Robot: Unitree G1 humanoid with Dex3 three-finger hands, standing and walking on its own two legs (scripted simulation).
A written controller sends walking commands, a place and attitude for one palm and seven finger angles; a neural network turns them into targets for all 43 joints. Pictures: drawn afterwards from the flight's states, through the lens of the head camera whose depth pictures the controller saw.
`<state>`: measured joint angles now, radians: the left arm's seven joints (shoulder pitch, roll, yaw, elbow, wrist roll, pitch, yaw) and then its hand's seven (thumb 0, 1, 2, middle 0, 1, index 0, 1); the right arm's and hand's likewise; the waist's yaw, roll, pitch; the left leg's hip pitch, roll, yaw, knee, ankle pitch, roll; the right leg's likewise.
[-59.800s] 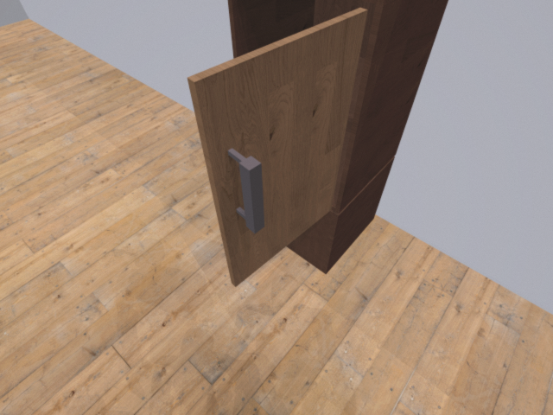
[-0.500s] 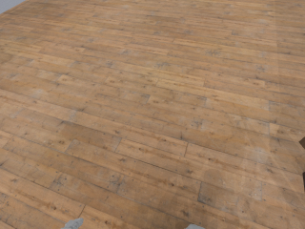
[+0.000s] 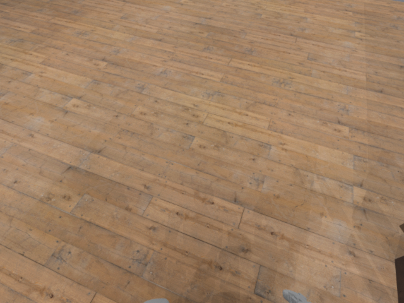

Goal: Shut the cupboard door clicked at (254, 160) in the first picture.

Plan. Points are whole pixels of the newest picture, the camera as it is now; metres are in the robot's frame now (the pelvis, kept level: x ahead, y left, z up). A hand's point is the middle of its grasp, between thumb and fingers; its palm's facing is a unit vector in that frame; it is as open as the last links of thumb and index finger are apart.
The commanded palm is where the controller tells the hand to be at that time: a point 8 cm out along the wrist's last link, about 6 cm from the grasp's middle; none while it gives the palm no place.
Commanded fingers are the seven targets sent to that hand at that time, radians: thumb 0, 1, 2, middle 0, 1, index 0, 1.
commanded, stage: turn to face it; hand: left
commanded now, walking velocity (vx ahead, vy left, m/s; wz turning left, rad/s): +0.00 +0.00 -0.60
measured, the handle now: out of the picture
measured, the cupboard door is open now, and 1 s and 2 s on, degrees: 34 34 34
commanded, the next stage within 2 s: take the last steps up to it in 1.94 s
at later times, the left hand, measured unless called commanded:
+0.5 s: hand (122, 272) +0.19 +0.21 -0.17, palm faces -0.25 -0.94 -0.25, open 7.4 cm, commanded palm none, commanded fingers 0.00 0.90 0.90 -0.20 -0.30 -0.20 -0.30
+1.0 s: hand (165, 258) +0.23 +0.12 -0.16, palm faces -0.56 -0.80 -0.22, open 7.4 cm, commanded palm none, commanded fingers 0.00 0.90 0.90 -0.20 -0.30 -0.20 -0.30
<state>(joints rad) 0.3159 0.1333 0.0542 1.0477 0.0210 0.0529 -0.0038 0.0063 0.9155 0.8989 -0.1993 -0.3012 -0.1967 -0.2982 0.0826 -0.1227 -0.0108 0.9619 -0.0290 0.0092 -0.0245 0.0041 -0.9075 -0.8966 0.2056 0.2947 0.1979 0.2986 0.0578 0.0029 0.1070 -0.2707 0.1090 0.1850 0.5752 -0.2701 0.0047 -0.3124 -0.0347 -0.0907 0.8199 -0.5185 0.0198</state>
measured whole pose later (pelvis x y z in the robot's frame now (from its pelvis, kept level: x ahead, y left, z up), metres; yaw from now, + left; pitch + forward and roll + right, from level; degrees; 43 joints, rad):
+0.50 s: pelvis +0.03 +0.02 +0.00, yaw -18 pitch +1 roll -1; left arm 0.16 0.29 0.09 0.90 0.02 0.07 -0.02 0.00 0.91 0.90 -0.20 -0.30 -0.20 -0.30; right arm 0.18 -0.22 -0.02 0.88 -0.03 0.01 -0.03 0.01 -0.91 -0.90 0.20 0.29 0.19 0.30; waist 0.02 -0.04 0.09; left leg -0.27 0.06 0.09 0.56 -0.30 0.00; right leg -0.44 0.03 0.03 1.01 -0.50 0.03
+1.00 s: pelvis +0.04 +0.01 +0.00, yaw -34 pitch +1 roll +0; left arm 0.17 0.22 0.05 0.87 0.03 0.05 -0.01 0.00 0.91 0.90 -0.20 -0.30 -0.20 -0.30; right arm 0.17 -0.25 -0.05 0.88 -0.01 0.05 -0.01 0.01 -0.91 -0.90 0.20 0.29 0.19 0.30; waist -0.01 0.00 0.10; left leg -0.44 0.06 0.03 0.86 -0.42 -0.08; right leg -0.28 0.03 0.07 0.55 -0.28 0.00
